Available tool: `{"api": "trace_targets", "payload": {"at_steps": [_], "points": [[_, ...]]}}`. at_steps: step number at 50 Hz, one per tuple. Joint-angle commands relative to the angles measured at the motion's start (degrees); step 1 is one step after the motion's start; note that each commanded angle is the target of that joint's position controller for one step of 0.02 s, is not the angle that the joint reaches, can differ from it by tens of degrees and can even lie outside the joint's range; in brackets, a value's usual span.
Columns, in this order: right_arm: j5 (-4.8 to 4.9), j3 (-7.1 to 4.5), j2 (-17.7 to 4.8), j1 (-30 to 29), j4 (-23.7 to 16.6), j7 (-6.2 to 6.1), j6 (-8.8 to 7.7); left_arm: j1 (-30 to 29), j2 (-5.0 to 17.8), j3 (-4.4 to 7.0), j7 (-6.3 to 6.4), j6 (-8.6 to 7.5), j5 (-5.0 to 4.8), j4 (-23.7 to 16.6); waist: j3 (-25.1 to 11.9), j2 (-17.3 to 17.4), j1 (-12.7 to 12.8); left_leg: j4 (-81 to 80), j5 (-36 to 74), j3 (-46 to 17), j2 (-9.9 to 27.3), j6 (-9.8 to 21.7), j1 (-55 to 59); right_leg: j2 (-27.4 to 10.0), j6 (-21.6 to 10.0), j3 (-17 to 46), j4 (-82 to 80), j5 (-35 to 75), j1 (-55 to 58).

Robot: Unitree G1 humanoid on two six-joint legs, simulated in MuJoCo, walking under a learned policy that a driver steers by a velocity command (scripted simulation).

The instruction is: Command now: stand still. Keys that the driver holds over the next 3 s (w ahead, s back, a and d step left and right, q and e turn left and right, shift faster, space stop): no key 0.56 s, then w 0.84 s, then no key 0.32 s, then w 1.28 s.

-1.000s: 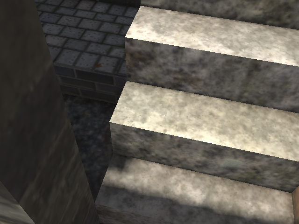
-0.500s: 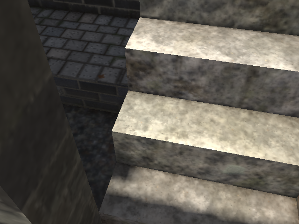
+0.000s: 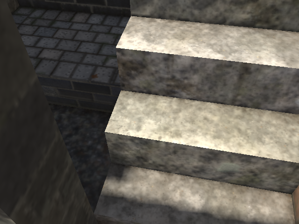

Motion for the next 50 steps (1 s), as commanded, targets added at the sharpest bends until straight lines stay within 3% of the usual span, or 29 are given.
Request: {"api": "trace_targets", "payload": {"at_steps": [1,28,32,35,42,44,45,47,48,50], "points": [[-0.02,-0.76,-5.5,3.0,-0.4,-0.21,-0.24,1.6,5.5,0.96,0.17,-0.5,-0.01,-1.6,0.2,-1.0,0.0,-2.0,7.9,-4.6,6.1,1.6,-1.9,-7.5,-1.6,6.7,-3.0,5.7,0.7],[0.05,-1.44,-5.1,3.5,-1.3,-0.39,-0.96,1.5,4.8,1.17,0.09,-0.83,0.07,-1.1,0.3,-0.9,0.2,-3.1,8.3,-4.1,6.6,1.3,-1.3,-7.4,-1.8,7.4,-4.0,6.1,1.2],[-0.44,-1.37,-4.6,1.7,-2.8,-0.39,-1.03,-0.8,5.6,1.44,0.05,-0.69,0.33,-1.8,0.7,-1.9,0.1,-3.7,0.5,-3.2,5.0,1.5,-2.3,-6.5,-1.8,8.1,-7.0,-4.9,0.5],[-0.96,-1.29,-3.7,2.0,-3.6,-0.25,-1.53,-1.1,5.8,1.79,-0.09,-0.59,-0.11,-1.9,1.2,-1.9,0.5,-2.7,-0.9,-2.2,4.5,1.4,-3.8,-6.2,-3.2,8.4,-7.5,-6.8,1.5],[-1.11,-1.3,-3.2,1.6,-6.4,0.43,-3.07,-1.7,5.7,2.18,-0.46,-0.64,0.12,-2.0,3.5,-1.9,0.8,1.3,-4.6,-0.8,3.0,2.6,-6.7,-6.3,-6.0,9.0,-5.2,-8.7,2.2],[-0.88,-1.76,-3.7,2.1,-6.7,0.45,-3.05,-3.0,4.6,1.93,-0.61,-1.41,0.52,-2.9,3.2,0.1,0.2,0.7,-2.4,-2.2,3.8,4.2,-3.6,-5.3,-5.8,6.5,-2.1,-3.7,0.9],[-0.53,-1.65,-3.1,1.8,-7.1,0.57,-3.03,-4.2,4.5,1.81,-0.75,-1.82,0.4,-3.8,3.1,1.5,0.2,0.5,2.4,-3.1,4.6,4.1,-1.8,-4.7,-5.3,5.4,-0.9,1.2,-0.1],[-0.1,-2.27,-4.8,2.1,-7.7,0.37,-3.04,-4.0,4.3,1.46,-0.75,-2.46,0.2,-4.3,0.4,3.1,0.2,1.6,16.5,-3.8,5.7,4.3,3.3,-4.5,-4.1,4.1,1.6,9.7,-0.5],[0.19,-2.39,-4.8,2.2,-7.9,0.2,-3.11,-4.5,5.2,1.71,-0.72,-2.35,0.17,-4.4,-0.8,1.4,-0.1,1.8,21.6,-4.4,6.5,4.2,4.8,-4.4,-3.5,3.7,2.7,13.0,0.1],[0.27,-2.6,-5.1,1.7,-8.3,-0.05,-2.91,-5.0,4.8,1.52,-0.57,-2.2,-0.12,-5.1,-3.0,1.4,0.1,2.2,26.8,-4.2,6.8,4.1,7.2,-4.8,-2.8,3.6,3.4,15.9,1.1]]}}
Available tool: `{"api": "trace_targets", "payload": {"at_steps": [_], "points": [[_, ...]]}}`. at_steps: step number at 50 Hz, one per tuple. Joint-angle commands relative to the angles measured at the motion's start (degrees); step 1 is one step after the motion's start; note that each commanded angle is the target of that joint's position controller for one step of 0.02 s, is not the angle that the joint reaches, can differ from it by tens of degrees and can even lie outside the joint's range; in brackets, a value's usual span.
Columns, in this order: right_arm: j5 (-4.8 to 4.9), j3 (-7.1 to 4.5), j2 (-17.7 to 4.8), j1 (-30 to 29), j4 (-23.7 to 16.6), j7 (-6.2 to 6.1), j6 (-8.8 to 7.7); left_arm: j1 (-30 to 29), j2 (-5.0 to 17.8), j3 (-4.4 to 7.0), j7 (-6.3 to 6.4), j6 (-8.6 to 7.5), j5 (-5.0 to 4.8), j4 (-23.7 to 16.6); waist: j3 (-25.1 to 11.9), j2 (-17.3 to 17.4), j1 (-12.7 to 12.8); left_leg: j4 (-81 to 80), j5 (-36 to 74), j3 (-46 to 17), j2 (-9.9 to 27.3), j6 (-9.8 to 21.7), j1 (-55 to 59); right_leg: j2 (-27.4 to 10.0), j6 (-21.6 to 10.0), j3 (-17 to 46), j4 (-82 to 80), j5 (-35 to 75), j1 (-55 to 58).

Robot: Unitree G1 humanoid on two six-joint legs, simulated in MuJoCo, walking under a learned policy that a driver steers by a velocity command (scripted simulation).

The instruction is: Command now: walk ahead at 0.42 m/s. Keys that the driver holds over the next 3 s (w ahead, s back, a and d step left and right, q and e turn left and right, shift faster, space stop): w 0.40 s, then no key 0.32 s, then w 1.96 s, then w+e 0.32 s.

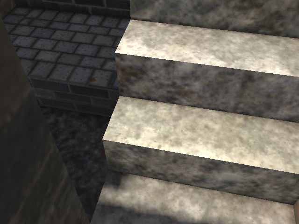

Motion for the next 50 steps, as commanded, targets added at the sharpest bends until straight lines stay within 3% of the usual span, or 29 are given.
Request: {"api": "trace_targets", "payload": {"at_steps": [1,9,20,24,35,36,38,50], "points": [[0.44,-1.39,-6.8,1.3,-2.3,-0.52,-0.21,-2.4,5.0,0.75,0.32,-0.61,-0.34,-3.8,-3.5,1.9,-0.2,-0.4,33.4,-4.3,6.5,3.7,4.9,-5.0,-2.8,2.7,0.4,22.0,-0.5],[0.85,-0.89,-6.9,-3.5,-4.6,-0.85,0.41,-5.8,5.8,0.49,0.9,0.24,-0.59,-5.4,-6.6,-0.5,0.0,-2.8,38.3,-3.8,6.7,1.5,5.1,-7.5,-1.4,4.0,-2.4,33.2,5.8],[0.94,-0.1,-8.8,-8.4,-5.9,-0.46,0.62,-10.2,7.6,0.01,0.49,0.32,-0.45,-6.8,-7.1,-0.3,-0.2,-7.1,34.7,-4.1,7.9,0.6,6.0,-8.9,-0.6,5.0,-7.1,33.0,7.4],[1.02,-0.16,-10.1,-7.6,-4.8,-0.27,0.64,-8.9,8.8,0.17,0.29,0.23,-0.37,-6.0,-6.5,-0.5,-0.2,-7.0,34.4,-4.0,8.1,0.5,5.7,-9.2,-0.5,5.0,-7.0,33.9,7.3],[0.9,-0.21,-11.8,-6.4,-1.6,0.44,1.16,-6.4,10.0,0.39,-0.4,0.7,-0.12,-4.1,-3.9,-0.2,-0.3,-8.0,23.5,-4.4,7.9,0.9,3.0,-9.0,-0.7,5.1,-8.3,22.9,4.8],[0.59,-0.2,-11.9,-6.2,-1.3,0.51,1.32,-5.8,9.6,0.14,-0.36,0.54,-0.12,-4.0,-3.7,1.0,0.2,-7.7,22.6,-4.1,7.6,1.0,2.8,-9.0,-0.7,5.1,-8.9,21.3,4.1],[0.34,0.31,-10.5,-6.7,-1.4,0.66,1.36,-6.9,9.7,-0.04,-0.21,0.5,0.11,-4.1,-3.6,-0.6,-0.3,-9.0,18.4,-4.5,7.5,1.0,2.6,-8.7,-0.7,5.3,-10.5,17.2,3.7],[0.39,0.91,-10.9,-5.7,-1.2,0.73,0.42,-6.4,9.6,-0.84,-0.42,-0.25,-0.01,-3.9,-1.1,-0.2,-0.2,-11.0,13.0,-4.6,6.7,1.3,0.4,-8.0,-0.6,5.4,-12.8,11.0,3.3]]}}
Over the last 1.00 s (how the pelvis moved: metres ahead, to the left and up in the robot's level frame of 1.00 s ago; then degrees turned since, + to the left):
0.04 0.00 0.00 0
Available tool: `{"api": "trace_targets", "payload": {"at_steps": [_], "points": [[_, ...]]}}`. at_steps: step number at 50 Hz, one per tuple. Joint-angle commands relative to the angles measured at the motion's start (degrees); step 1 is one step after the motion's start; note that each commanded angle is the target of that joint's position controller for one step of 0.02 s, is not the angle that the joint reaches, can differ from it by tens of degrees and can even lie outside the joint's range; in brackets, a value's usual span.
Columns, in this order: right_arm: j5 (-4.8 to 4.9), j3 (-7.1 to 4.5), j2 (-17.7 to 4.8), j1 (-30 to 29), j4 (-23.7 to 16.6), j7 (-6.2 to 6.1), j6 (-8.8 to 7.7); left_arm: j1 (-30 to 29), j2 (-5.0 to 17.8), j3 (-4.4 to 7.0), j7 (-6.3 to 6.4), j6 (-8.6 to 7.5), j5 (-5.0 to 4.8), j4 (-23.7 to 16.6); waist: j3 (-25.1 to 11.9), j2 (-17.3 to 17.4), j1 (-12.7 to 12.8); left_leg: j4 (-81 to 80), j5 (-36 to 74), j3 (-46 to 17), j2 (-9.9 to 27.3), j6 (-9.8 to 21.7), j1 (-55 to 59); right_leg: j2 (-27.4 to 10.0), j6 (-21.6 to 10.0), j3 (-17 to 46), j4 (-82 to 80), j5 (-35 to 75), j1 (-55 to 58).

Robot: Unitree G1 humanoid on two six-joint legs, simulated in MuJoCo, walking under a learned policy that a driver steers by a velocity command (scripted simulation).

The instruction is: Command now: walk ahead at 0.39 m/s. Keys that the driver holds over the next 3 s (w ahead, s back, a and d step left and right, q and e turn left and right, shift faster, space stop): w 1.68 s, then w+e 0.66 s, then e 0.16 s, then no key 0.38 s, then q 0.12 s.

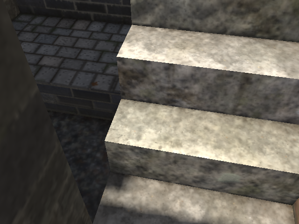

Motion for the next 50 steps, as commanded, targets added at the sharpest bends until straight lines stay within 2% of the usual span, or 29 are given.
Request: {"api": "trace_targets", "payload": {"at_steps": [1,6,7,11,18,31,32,50], "points": [[0.06,-0.91,-6.7,-1.7,-2.5,-0.15,-0.86,-3.5,6.5,1.02,0.14,-0.98,-0.05,-3.3,-0.1,-0.7,0.1,-1.2,6.3,-4.0,6.4,1.7,-2.3,-7.9,-1.0,5.5,-1.7,3.7,-0.2],[0.15,-0.79,-6.6,-2.2,-3.0,-0.15,-1.18,-4.2,6.4,0.84,0.18,-1.27,-0.08,-3.6,-0.8,-0.7,0.1,-1.0,9.2,-4.1,6.6,1.8,-1.5,-8.1,-1.0,5.5,-1.4,6.0,0.3],[0.43,-0.77,-6.4,-2.3,-3.1,-0.21,-1.32,-4.6,7.0,1.04,0.1,-1.08,-0.05,-3.7,-0.8,-1.6,-0.3,-1.3,9.7,-4.4,6.9,1.8,-1.7,-8.1,-1.0,5.4,-0.8,6.5,1.0],[0.4,-0.72,-6.7,-3.1,-3.4,-0.35,-1.43,-5.0,6.7,0.99,0.06,-1.08,-0.08,-4.1,-1.8,-0.5,0.1,-1.1,12.8,-4.4,7.1,1.7,-0.7,-8.4,-0.9,5.4,-0.5,8.9,1.5],[0.65,-0.49,-7.1,-4.2,-4.3,-0.34,-1.37,-6.2,7.2,0.81,0.15,-1.07,-0.24,-4.9,-4.3,-0.7,-0.1,-0.6,19.1,-4.3,7.7,1.4,1.3,-9.2,-0.6,5.4,-0.1,15.5,2.9],[0.66,-0.19,-8.0,-5.7,-4.7,-0.18,-1.3,-7.1,8.0,0.6,0.09,-0.93,-0.2,-5.4,-4.7,-0.8,-0.1,-1.1,20.2,-4.5,8.0,1.4,1.9,-9.7,-0.1,5.3,-0.5,16.5,3.2],[0.2,-0.27,-8.1,-6.3,-5.0,-0.04,-1.04,-7.2,8.5,0.72,0.03,-0.9,0.05,-5.3,-4.9,-0.5,0.0,-0.8,20.1,-4.4,8.0,1.2,2.0,-9.9,-0.4,5.1,-0.3,16.5,2.9],[0.32,-0.22,-8.8,-6.7,-5.0,0.35,-0.85,-7.6,8.8,0.55,-0.08,-0.85,0.02,-5.2,-4.5,-0.8,-0.2,-1.7,18.6,-4.8,7.8,1.5,2.1,-10.0,0.1,5.0,-0.8,14.0,2.1]]}}
Over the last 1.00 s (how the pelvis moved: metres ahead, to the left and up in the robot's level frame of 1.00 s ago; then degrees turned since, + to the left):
-0.02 0.00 0.01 0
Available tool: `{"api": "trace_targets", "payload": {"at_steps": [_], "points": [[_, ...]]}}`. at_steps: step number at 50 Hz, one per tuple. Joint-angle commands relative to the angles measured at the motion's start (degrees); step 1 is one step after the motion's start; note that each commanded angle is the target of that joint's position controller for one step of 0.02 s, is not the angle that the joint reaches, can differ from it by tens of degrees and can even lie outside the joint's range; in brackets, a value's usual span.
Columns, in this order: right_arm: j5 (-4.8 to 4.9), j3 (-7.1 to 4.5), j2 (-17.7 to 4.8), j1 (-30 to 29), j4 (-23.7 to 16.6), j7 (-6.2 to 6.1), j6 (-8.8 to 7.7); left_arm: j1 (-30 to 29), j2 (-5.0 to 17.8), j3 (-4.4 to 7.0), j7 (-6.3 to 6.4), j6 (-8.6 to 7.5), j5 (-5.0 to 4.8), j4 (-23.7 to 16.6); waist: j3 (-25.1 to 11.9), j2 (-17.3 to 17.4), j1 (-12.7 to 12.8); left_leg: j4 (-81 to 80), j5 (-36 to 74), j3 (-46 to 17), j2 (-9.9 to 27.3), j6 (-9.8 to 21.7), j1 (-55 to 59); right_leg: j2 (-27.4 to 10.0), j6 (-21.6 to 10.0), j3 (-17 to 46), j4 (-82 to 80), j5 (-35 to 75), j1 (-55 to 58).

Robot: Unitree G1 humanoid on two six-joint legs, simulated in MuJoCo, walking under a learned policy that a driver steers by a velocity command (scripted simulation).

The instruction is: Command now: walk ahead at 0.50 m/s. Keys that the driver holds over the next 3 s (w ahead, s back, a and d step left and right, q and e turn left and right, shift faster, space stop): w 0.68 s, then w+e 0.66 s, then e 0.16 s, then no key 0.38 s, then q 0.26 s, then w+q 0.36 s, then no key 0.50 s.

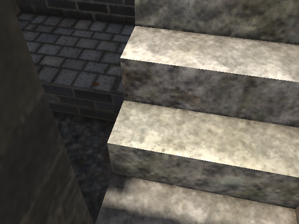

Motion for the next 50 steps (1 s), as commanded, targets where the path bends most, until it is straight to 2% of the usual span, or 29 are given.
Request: {"api": "trace_targets", "payload": {"at_steps": [1,34,38,39,42,43,44,47,50], "points": [[0.03,-1.22,-7.4,-2.3,-2.5,-0.15,-0.59,-3.7,6.8,1.29,0.15,-0.73,-0.02,-3.3,-3.7,0.0,0.0,1.5,17.5,-4.6,9.0,0.5,0.6,-8.5,-1.2,4.7,0.8,13.9,1.2],[-0.03,-1.19,-8.0,-2.0,-1.3,-0.24,-0.55,-3.1,6.9,1.66,0.27,-0.72,-0.02,-2.7,-3.4,-0.1,-0.1,1.2,17.7,-5.4,8.6,1.0,1.1,-8.8,-0.5,4.1,0.8,12.5,0.8],[-0.17,-1.32,-8.7,-1.8,-1.7,-0.42,-0.62,-3.2,6.5,1.58,-0.17,-0.57,-0.45,-2.9,-3.7,-0.5,-0.4,1.1,17.4,-3.5,9.0,0.6,2.0,-8.4,-0.9,5.9,1.7,14.8,0.1],[-0.46,-1.14,-8.2,-1.5,-1.6,-0.38,-0.6,-3.2,6.3,1.62,-0.4,-0.48,-0.02,-3.1,-4.1,-1.1,-0.6,1.2,17.2,-2.8,9.0,0.5,2.6,-8.2,-1.1,6.3,2.3,14.5,-0.5],[-0.36,-1.35,-9.0,-1.9,-2.1,-0.54,-0.54,-2.8,5.8,1.65,-0.84,-0.26,-0.4,-3.4,-3.7,0.2,-0.4,1.6,17.1,-1.3,9.1,0.2,3.4,-7.2,-1.1,7.3,4.1,12.9,-3.2],[-0.59,-1.41,-9.1,-2.4,-2.8,-0.68,-1.0,-1.9,6.3,2.02,-0.63,-0.13,-0.77,-3.0,-2.3,-0.1,0.1,1.9,14.6,-0.9,8.9,-0.3,2.2,-6.5,-1.5,7.9,4.9,11.2,-4.1],[-0.08,-1.5,-9.4,-2.0,-2.9,-0.85,-1.38,-2.1,6.3,2.03,-0.57,-0.07,-0.98,-3.2,-1.7,-0.3,-0.2,1.9,13.1,-0.7,8.6,-0.3,1.8,-5.9,-1.3,8.2,5.8,11.1,-5.0],[-0.2,-2.26,-10.9,-1.6,-3.6,-1.4,-1.55,-2.5,6.0,2.34,-0.79,0.08,-0.65,-4.3,-1.7,1.0,-0.1,3.2,11.5,0.4,8.8,0.3,2.7,-4.4,-1.4,8.4,10.1,10.0,-9.0],[-0.6,-3.13,-11.8,-1.0,-4.6,-1.43,-0.94,-2.4,4.6,2.01,-1.09,0.25,-0.66,-5.5,-1.7,2.4,-0.4,3.9,7.9,0.3,10.6,2.1,4.8,-2.7,-1.2,7.7,14.8,7.1,-15.0]]}}
Over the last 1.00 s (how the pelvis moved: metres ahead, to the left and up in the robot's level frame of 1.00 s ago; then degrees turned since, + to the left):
0.01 0.01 0.00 0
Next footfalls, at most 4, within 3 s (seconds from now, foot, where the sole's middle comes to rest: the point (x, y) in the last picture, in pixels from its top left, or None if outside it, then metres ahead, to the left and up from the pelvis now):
1.42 left None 0.14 0.09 -0.79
1.76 right None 0.00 -0.13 -0.79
2.94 right None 0.13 -0.12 -0.79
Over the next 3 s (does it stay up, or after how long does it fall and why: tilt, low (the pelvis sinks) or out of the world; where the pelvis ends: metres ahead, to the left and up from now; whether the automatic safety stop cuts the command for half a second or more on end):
stays up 0.10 0.01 -0.01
